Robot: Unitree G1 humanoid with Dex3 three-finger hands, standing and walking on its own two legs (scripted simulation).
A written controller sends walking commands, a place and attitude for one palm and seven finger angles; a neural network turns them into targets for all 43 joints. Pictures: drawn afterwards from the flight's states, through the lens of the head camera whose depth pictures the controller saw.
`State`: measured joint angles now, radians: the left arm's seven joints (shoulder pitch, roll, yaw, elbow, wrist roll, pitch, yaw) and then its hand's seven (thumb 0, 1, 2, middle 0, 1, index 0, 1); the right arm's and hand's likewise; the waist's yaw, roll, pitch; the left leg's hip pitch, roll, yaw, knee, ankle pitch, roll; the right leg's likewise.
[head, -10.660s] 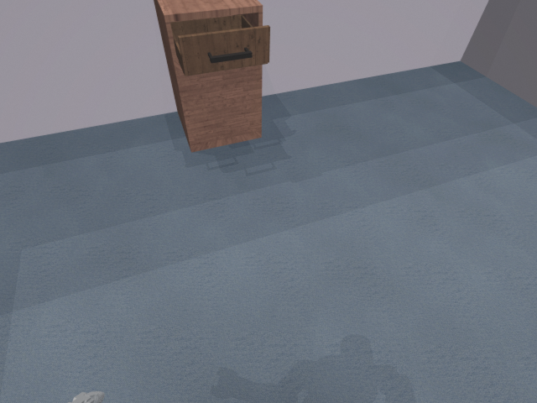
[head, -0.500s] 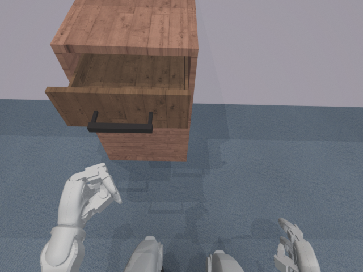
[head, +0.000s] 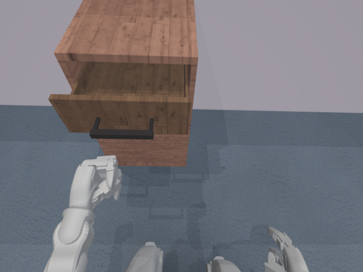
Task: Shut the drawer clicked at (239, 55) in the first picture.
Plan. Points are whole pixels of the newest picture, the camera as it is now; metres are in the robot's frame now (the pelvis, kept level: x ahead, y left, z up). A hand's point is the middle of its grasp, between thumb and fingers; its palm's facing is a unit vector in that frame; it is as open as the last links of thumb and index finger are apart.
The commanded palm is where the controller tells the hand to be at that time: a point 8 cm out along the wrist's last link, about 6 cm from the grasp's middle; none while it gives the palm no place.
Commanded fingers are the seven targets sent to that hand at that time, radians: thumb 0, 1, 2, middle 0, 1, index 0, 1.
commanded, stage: raise the hand and make a fist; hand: left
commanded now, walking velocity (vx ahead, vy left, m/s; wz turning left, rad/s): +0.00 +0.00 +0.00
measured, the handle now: (123, 128) +0.50 +0.20 -0.06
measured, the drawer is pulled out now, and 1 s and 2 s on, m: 0.16 0.16 0.16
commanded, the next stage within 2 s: bring the fist close to the handle in 0.28 s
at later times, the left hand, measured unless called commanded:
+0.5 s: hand (119, 181) +0.29 +0.15 +0.03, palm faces +0.02 -1.00 -0.04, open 3.2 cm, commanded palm +0.28 +0.21 +0.03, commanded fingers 0.00 0.90 0.90 -1.40 -1.60 -1.40 -1.60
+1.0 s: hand (124, 172) +0.34 +0.16 -0.02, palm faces +0.01 -1.00 -0.03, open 3.2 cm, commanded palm +0.32 +0.21 -0.02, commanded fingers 0.00 0.90 0.90 -1.40 -1.60 -1.40 -1.60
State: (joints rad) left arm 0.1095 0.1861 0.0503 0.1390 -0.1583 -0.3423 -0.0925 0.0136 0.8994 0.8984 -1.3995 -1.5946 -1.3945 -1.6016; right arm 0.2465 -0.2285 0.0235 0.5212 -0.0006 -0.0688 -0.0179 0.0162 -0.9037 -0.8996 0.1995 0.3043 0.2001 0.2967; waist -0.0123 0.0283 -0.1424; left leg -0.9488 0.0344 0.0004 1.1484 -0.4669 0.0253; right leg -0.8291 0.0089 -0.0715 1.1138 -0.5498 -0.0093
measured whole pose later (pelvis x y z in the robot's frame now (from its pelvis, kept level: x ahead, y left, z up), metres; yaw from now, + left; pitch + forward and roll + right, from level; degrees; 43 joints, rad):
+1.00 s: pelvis -0.01 -0.01 -0.04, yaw -1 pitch +22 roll -2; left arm -0.16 0.22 0.17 0.47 -0.19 -0.49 -0.16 0.01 0.90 0.90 -1.40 -1.60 -1.40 -1.60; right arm 0.23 -0.24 0.00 0.59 -0.01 -0.05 -0.02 0.01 -0.91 -0.90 0.20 0.30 0.20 0.30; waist -0.03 0.02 -0.18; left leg -1.19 0.05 0.00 1.32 -0.52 0.01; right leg -1.08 0.02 -0.07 1.31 -0.61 -0.03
